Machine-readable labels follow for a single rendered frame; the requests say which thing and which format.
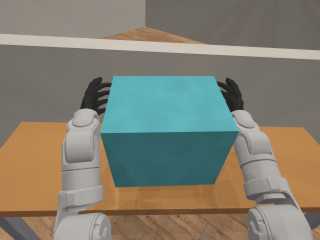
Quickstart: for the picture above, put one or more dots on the left robot forearm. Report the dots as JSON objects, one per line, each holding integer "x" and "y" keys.
{"x": 80, "y": 166}

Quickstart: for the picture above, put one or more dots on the right robot upper arm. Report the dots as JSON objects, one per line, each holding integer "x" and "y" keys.
{"x": 277, "y": 222}

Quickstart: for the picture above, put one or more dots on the carton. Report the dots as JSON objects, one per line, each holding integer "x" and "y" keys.
{"x": 166, "y": 130}

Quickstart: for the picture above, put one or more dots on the robot left hand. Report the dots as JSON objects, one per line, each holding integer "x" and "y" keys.
{"x": 91, "y": 96}

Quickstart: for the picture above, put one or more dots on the table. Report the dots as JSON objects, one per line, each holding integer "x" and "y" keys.
{"x": 31, "y": 177}

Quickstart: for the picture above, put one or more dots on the robot right hand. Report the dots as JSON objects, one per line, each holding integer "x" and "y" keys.
{"x": 233, "y": 96}

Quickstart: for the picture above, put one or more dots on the right robot forearm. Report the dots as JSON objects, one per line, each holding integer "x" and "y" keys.
{"x": 263, "y": 181}

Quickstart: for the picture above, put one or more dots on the left robot upper arm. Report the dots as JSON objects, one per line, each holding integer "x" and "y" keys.
{"x": 89, "y": 226}

